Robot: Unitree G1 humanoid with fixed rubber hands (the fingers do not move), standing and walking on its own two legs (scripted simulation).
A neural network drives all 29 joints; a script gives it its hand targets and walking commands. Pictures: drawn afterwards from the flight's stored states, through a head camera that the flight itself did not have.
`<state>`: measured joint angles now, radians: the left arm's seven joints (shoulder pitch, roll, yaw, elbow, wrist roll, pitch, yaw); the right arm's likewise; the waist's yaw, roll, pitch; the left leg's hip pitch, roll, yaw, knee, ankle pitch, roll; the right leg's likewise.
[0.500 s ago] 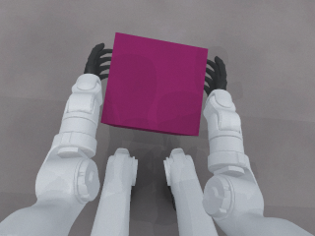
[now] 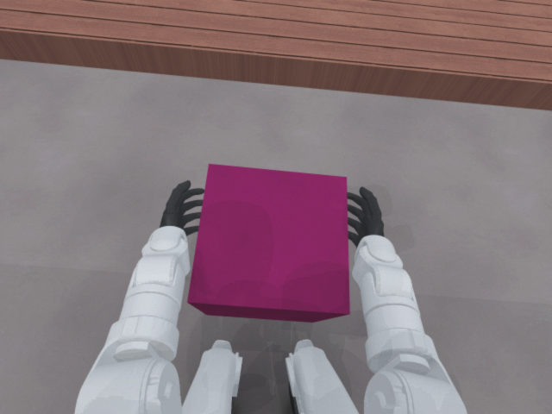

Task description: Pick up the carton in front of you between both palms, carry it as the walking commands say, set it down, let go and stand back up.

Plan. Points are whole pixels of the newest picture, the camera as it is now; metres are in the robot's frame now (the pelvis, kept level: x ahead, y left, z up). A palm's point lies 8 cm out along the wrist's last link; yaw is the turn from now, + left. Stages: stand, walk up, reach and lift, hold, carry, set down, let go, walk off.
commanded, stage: reach and lift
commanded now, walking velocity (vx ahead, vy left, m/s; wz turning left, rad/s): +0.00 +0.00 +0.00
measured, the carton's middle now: (268, 254) +0.37 +0.00 -0.12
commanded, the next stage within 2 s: hold in 1.62 s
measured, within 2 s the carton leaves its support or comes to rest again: neither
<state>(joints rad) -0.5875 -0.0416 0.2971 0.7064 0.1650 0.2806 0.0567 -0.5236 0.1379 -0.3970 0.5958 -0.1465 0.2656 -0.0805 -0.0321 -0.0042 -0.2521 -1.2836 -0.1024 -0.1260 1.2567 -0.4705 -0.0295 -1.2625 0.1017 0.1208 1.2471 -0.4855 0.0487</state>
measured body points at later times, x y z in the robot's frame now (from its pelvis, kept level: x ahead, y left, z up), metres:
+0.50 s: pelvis +0.05 -0.01 +0.11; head +0.05 -0.01 +0.56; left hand +0.35 +0.14 +0.10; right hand +0.36 -0.16 +0.11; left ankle +0.05 +0.12 -0.61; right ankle +0.05 -0.14 -0.61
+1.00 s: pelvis +0.03 -0.01 +0.12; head +0.00 +0.00 +0.57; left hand +0.34 +0.15 +0.14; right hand +0.34 -0.16 +0.15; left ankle +0.05 +0.12 -0.61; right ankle +0.05 -0.14 -0.61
